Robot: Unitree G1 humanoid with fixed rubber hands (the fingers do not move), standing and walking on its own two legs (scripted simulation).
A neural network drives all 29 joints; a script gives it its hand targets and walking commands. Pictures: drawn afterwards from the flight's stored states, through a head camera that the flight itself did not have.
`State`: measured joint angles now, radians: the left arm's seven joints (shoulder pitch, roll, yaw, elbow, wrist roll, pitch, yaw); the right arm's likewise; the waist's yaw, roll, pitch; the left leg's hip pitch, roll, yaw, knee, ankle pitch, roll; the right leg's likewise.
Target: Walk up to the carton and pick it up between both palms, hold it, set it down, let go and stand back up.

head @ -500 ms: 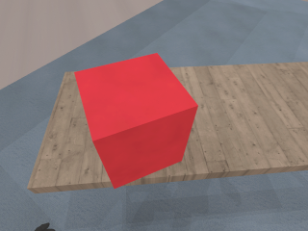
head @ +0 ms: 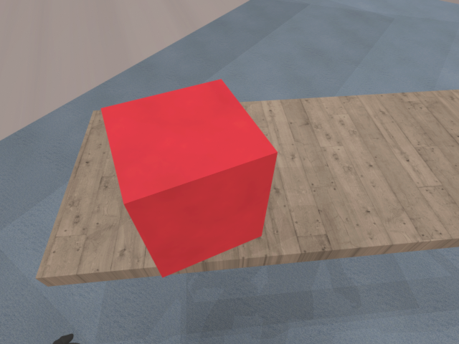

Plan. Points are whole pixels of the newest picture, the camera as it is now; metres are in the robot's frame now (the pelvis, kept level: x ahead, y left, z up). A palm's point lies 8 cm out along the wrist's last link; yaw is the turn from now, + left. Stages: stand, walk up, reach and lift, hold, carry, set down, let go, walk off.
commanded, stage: walk up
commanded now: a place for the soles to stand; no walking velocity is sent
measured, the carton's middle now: (191, 180) +0.39 +0.09 +0.06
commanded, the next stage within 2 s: none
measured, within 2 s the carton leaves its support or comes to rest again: neither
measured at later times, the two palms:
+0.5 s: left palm out of the picture +0.09 +0.31 -0.09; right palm out of the picture +0.06 -0.33 -0.10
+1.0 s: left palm out of the picture +0.09 +0.30 -0.10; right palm out of the picture +0.05 -0.34 -0.11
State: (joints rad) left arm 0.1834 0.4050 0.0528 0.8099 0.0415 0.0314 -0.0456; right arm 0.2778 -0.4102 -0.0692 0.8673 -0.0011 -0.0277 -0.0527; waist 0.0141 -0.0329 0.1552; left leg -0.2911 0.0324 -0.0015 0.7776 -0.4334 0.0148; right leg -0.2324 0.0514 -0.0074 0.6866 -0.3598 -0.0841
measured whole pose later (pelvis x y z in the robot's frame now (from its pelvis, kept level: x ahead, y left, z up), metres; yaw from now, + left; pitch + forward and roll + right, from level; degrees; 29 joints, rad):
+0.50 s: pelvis +0.00 +0.00 +0.00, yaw +2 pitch -4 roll +2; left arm 0.16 0.40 0.05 0.81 0.02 0.03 -0.04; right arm 0.27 -0.41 -0.07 0.87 0.00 -0.03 -0.05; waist 0.02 -0.03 0.15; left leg -0.28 0.02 -0.01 0.62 -0.27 -0.04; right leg -0.22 0.03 -0.03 0.71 -0.48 -0.05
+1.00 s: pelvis -0.02 -0.01 -0.01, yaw +2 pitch -4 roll +2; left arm 0.12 0.40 0.05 0.80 0.02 0.05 -0.04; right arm 0.26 -0.41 -0.07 0.87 0.00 -0.02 -0.07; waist -0.01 -0.02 0.19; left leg -0.28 0.02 -0.02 0.67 -0.31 -0.02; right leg -0.39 0.04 -0.04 1.07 -0.52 -0.04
